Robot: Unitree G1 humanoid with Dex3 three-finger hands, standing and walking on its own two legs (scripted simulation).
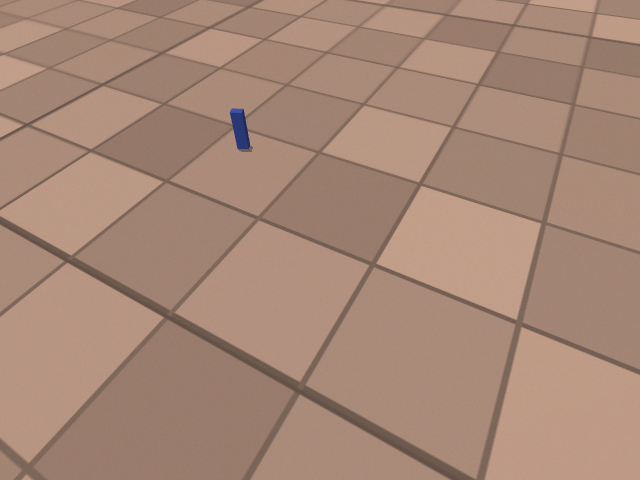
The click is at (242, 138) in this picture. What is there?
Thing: carton on end
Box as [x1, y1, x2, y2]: [230, 109, 249, 148]
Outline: 231,109 230,115 237,148 248,148 249,141 243,109
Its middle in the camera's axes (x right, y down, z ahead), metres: -0.42 -0.58 +2.08
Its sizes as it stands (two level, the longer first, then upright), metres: 0.062 0.041 0.220
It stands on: the floor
